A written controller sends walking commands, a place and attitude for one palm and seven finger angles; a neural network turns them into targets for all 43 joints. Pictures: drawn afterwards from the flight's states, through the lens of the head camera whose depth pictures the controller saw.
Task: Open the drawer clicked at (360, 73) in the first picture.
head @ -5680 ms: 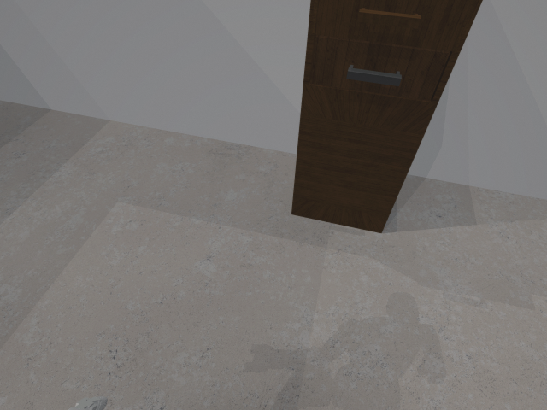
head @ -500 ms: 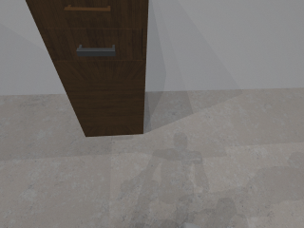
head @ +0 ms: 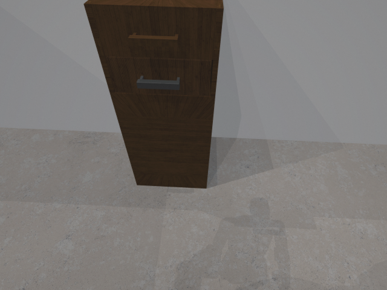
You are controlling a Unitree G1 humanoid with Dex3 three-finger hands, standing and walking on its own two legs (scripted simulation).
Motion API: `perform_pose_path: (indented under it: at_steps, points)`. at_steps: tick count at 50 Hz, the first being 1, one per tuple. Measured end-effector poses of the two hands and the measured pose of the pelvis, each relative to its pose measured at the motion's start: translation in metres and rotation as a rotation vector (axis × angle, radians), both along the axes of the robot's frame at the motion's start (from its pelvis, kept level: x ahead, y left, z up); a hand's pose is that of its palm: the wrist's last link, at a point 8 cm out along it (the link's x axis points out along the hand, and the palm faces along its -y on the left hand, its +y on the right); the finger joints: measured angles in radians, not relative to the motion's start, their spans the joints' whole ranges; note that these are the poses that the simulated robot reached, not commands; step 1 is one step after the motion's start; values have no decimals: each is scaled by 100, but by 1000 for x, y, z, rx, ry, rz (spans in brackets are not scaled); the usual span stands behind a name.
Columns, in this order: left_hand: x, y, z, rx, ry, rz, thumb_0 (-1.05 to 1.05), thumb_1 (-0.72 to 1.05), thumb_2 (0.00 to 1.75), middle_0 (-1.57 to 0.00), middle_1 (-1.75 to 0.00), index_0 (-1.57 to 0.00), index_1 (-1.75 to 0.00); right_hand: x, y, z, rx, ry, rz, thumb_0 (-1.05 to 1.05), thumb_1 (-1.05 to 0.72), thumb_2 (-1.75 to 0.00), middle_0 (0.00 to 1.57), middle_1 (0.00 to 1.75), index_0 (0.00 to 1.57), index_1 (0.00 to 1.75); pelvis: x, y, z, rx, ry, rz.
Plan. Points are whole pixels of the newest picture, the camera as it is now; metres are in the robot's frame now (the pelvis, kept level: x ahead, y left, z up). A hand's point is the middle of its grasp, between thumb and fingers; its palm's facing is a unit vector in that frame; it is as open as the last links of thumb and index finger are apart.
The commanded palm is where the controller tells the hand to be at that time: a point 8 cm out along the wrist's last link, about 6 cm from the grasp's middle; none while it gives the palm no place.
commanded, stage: take the last steps up to it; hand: left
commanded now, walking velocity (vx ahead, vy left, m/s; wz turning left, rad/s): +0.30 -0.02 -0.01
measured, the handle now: (159, 81) +0.82 +0.20 -0.01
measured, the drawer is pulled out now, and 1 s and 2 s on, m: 0.00 0.00 0.00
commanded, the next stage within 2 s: come to a stop and stand still in 0.74 s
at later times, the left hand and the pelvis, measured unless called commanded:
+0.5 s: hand (131, 264) +0.22 +0.18 -0.18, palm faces -0.06 -0.98 -0.17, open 7.4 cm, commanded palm none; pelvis +0.13 +0.01 -0.01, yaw -2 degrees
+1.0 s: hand (145, 241) +0.29 +0.16 -0.20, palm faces +0.06 -0.99 -0.16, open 7.3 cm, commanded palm none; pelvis +0.30 -0.01 -0.01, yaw -2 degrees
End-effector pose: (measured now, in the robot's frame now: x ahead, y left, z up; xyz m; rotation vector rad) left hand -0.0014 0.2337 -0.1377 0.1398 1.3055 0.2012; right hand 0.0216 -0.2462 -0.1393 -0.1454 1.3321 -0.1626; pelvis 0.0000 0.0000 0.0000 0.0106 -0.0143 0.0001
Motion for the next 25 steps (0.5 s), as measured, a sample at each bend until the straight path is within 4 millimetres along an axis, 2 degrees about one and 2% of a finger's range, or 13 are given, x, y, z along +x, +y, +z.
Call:
perform_pose_path:
  at_steps: [4, 6, 8, 10, 13, 17, 21, 25]
  points:
    - [-32, 18, -19, -39, 113, 53, 0, 91, 90, -21, -30, -20, -30, 13, 21, -1, -33, -28, 24, 0, -91, -90, 20, 29, 20, 30, 11, 20, -9, -34, 6, 7]
    - [-40, 25, -24, -54, 177, 50, 0, 91, 90, -20, -30, -20, -30, 15, 33, 0, -39, -38, 9, 0, -91, -90, 20, 29, 20, 30, 16, 27, -11, -26, -1, -5]
    - [-36, 29, -22, -64, 216, 34, 0, 91, 90, -20, -30, -20, -30, 10, 44, 4, -34, -34, -14, 0, -91, -90, 20, 29, 20, 30, 24, 32, -7, -30, -3, -10]
    - [-21, 33, -18, -71, 211, 20, 1, 91, 90, -20, -30, -20, -30, 2, 55, 7, -23, -4, -33, 0, -90, -90, 20, 29, 20, 30, 33, 35, -2, -34, -5, -7]
    - [14, 36, -13, -72, 159, 5, 1, 91, 90, -20, -30, -20, -29, -11, 69, 8, 0, 66, -57, 0, -90, -90, 20, 29, 20, 30, 47, 38, 3, -33, -3, -7]
    - [71, 33, -11, -64, 84, -23, 1, 91, 90, -20, -30, -19, -29, -24, 82, 6, 34, 155, -99, 0, -90, -90, 20, 30, 20, 30, 69, 35, 3, -21, -1, -15]
    - [140, 21, -11, -55, 14, -74, 0, 91, 90, -20, -30, -19, -29, -27, 85, 2, 64, 225, -149, 0, -90, -90, 21, 30, 21, 30, 96, 26, -2, -10, 1, -26]
    - [217, -1, -12, -42, -63, -141, 0, 91, 90, -20, -30, -19, -29, -18, 75, -7, 88, 284, -196, 0, -90, -90, 21, 30, 21, 30, 129, 9, -11, -3, 6, -40]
